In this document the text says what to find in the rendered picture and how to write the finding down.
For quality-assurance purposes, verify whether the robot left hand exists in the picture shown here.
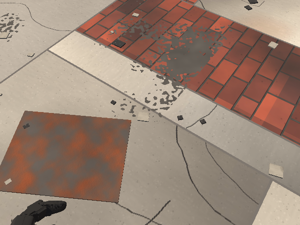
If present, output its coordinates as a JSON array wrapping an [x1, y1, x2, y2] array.
[[10, 200, 67, 225]]

